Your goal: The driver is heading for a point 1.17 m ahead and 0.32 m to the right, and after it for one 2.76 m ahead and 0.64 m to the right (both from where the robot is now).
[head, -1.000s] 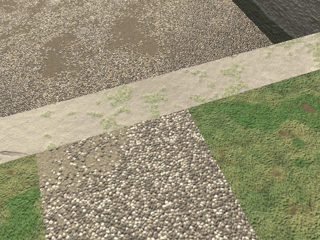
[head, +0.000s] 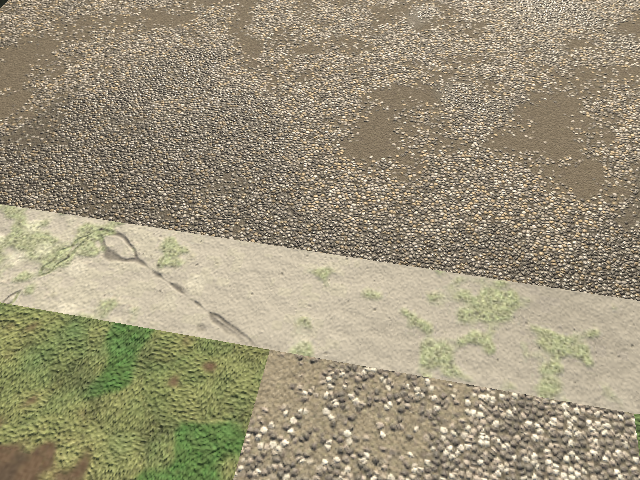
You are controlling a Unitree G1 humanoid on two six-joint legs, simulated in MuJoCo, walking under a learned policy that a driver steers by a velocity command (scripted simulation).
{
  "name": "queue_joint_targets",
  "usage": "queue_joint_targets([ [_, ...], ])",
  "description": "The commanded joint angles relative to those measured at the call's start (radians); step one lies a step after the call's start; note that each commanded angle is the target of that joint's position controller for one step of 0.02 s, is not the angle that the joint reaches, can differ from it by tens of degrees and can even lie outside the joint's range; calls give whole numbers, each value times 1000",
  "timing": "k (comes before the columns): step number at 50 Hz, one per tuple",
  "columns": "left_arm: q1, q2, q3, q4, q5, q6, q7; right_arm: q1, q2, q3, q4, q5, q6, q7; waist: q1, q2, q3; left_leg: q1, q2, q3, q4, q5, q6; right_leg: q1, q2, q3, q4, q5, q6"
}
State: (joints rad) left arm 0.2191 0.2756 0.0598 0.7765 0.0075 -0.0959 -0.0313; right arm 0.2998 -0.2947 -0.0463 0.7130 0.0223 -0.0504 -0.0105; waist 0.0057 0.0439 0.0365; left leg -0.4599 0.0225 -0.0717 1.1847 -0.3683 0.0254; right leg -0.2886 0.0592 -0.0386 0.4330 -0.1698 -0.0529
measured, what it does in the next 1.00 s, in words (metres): walks ahead: left foot, then right foot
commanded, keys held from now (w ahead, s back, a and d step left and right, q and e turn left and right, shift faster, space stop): w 0.50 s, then w+e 0.50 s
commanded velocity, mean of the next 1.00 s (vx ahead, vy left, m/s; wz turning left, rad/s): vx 0.50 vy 0.00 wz -0.13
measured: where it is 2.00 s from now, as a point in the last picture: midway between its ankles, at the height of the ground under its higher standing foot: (382, 323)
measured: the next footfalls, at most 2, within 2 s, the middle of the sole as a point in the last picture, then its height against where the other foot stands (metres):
left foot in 0.32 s outside the picture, level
right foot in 0.84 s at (376, 405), level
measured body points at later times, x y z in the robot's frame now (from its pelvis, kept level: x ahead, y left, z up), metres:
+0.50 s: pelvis +0.28 +0.07 +0.00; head +0.31 +0.08 +0.45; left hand +0.38 +0.35 -0.12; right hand +0.40 -0.20 -0.10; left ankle +0.32 +0.16 -0.74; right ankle +0.24 -0.08 -0.65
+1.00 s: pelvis +0.54 +0.01 -0.01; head +0.56 -0.01 +0.44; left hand +0.68 +0.25 -0.12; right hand +0.59 -0.28 -0.13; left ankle +0.51 +0.18 -0.64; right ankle +0.59 -0.07 -0.74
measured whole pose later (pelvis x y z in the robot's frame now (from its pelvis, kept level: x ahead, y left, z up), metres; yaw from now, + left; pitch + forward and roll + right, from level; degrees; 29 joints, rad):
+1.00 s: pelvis +0.54 +0.01 -0.01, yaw -13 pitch +1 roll +0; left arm 0.29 0.24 0.05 0.72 0.00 0.00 -0.02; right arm 0.24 -0.29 -0.05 0.76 0.01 -0.06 -0.02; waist 0.01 0.02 0.05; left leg -0.50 0.04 -0.06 1.24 -0.38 0.01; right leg -0.38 0.11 0.02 0.53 -0.17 -0.11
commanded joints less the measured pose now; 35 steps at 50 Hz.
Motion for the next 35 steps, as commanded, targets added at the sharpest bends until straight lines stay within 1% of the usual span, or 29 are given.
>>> queue_joint_targets([
  [1, -2, 107, 21, -40, -8, -20, 9, 15, -62, -17, -72, -8, -12, 4, -18, -128, -32, -157, 98, -29, -75, 47, -8, 105, -286, 320, -280, 32, -205],
  [3, 14, 141, 29, -27, -16, -23, 14, -49, -46, -5, -95, -20, -14, 4, -8, -111, -6, -187, 110, -7, -190, 124, -27, 92, -285, 262, -311, 92, -214],
  [5, 25, 157, 31, -20, -21, -18, 16, -113, -36, 4, -109, -23, -23, 11, 13, -99, 3, -171, 107, 13, -331, 252, -35, 92, -257, 192, -319, 133, -194],
  [7, 50, 170, 32, -11, -28, -11, 17, -184, -27, 9, -121, -17, -32, 19, 40, -93, 13, -120, 82, 42, -473, 359, -39, 89, -231, 134, -312, 159, -167],
  [8, 77, 178, 32, -1, -31, -7, 17, -218, -28, 10, -128, -13, -35, 24, 57, -93, 14, -100, 68, 54, -519, 395, -41, 102, -233, 125, -305, 161, -160],
  [10, 124, 191, 34, 18, -37, 3, 16, -270, -36, 7, -146, -4, -38, 33, 77, -98, 21, -92, 56, 55, -584, 420, -34, 157, -259, 134, -288, 155, -148],
  [12, 147, 201, 36, 33, -39, 17, 18, -300, -54, 0, -163, -2, -41, 42, 74, -103, 28, -98, 44, 53, -634, 372, -12, 230, -293, 145, -254, 179, -131],
  [13, 151, 208, 38, 39, -39, 25, 21, -296, -64, -5, -165, -3, -42, 45, 63, -108, 23, -82, 36, 57, -652, 335, 2, 264, -306, 149, -228, 217, -121],
  [14, 146, 211, 38, 40, -36, 31, 21, -262, -79, -14, -157, -4, -42, 46, 36, -118, 2, -22, 19, 72, -665, 310, 18, 283, -307, 140, -183, 321, -109],
  [15, 124, 210, 37, 39, -39, 38, 22, -166, -103, -31, -130, -6, -41, 43, -23, -120, -50, 103, -7, 96, -696, 302, 40, 281, -274, 101, -69, 466, -86],
  [16, 129, 180, 25, 35, -33, 40, 25, -18, -150, -56, -87, -10, -38, 35, -90, -103, -148, 318, -9, 101, -698, 308, 70, 218, -224, 59, 120, 523, -56],
  [17, 129, 116, -3, 2, 0, 38, 29, 160, -230, -77, -62, -23, -30, 23, -150, 46, -303, 606, 201, -135, -670, 355, 139, 18, -160, 13, 461, 231, -10],
  [18, 252, 23, -28, -9, -17, 18, 22, 176, -286, -84, -47, -24, -26, 34, -71, 305, -408, 839, 371, -595, -806, 110, 286, -328, 3, 68, 759, -390, 36],
  [19, 187, 133, -5, 5, -40, 5, 18, 162, -179, -59, -53, -12, -29, 39, -112, 164, -347, 800, 349, -611, -862, -4, 256, -440, -48, 164, 856, -408, 24],
  [20, 98, 165, 6, -25, -55, -3, 15, 98, -146, -46, -57, -11, -32, 39, -102, 112, -211, 686, 317, -469, -874, 46, 225, -491, -91, 138, 862, -324, 12],
  [21, 51, 152, 2, -37, -47, -7, 18, 33, -132, -40, -62, -14, -29, 40, -72, 30, -145, 559, 277, -370, -887, 151, 216, -469, -134, 112, 827, -238, 15],
  [22, 33, 143, 5, -42, -29, -6, 18, -12, -111, -35, -64, -20, -29, 42, -46, 14, -95, 460, 243, -301, -916, 228, 214, -440, -162, 110, 768, -179, 21],
  [23, 49, 127, 5, -38, -33, 1, 17, -33, -94, -30, -64, -26, -30, 38, -15, 30, -84, 390, 223, -262, -945, 263, 212, -384, -187, 117, 736, -145, 25],
  [24, 65, 109, 1, -31, -34, 9, 17, -40, -88, -30, -59, -25, -34, 36, -2, 40, -81, 357, 212, -236, -973, 286, 220, -356, -192, 112, 712, -125, 34],
  [25, 76, 99, 0, -28, -33, 19, 17, -37, -84, -29, -52, -19, -41, 33, 6, 33, -81, 333, 209, -206, -987, 329, 230, -349, -193, 108, 695, -113, 43],
  [26, 65, 88, -2, -31, -31, 28, 18, -36, -97, -33, -40, -18, -47, 29, 12, 31, -65, 317, 213, -165, -1006, 358, 234, -366, -195, 108, 666, -81, 53],
  [27, 42, 84, -2, -35, -28, 33, 23, -27, -105, -36, -28, -24, -53, 26, 7, 22, -50, 308, 211, -118, -1014, 399, 234, -381, -197, 114, 608, -34, 61],
  [28, 9, 74, -6, -43, -23, 35, 24, -16, -112, -39, -15, -27, -55, 22, -4, 16, -34, 304, 207, -79, -1021, 419, 227, -394, -196, 116, 551, 27, 67],
  [29, -18, 60, -11, -49, -16, 38, 22, -3, -113, -38, -2, -31, -54, 16, -10, 10, -26, 311, 198, -41, -1015, 465, 214, -396, -186, 113, 494, 93, 69],
  [30, -39, 50, -14, -53, -16, 38, 18, 6, -115, -38, 8, -32, -53, 11, -19, 9, -22, 310, 192, 0, -1011, 487, 199, -387, -175, 112, 439, 155, 67],
  [32, -73, 44, -13, -57, -17, 35, 13, 16, -110, -35, 26, -33, -51, 6, -35, 20, -7, 298, 169, 81, -990, 528, 165, -339, -152, 89, 331, 276, 55],
  [33, -106, 34, -17, -72, -16, 36, 10, 26, -110, -35, 30, -33, -46, 1, -49, 22, 3, 299, 170, 104, -983, 529, 159, -325, -138, 72, 288, 312, 47],
  [34, -135, 36, -17, -82, -13, 39, 10, 41, -117, -37, 43, -33, -43, -3, -55, 15, 12, 302, 182, 110, -968, 539, 154, -313, -129, 62, 270, 320, 42],
  [35, -140, 31, -19, -87, -11, 42, 8, 51, -119, -37, 52, -33, -35, -6, -58, 15, 19, 323, 194, 121, -945, 563, 151, -312, -123, 58, 251, 301, 33],
])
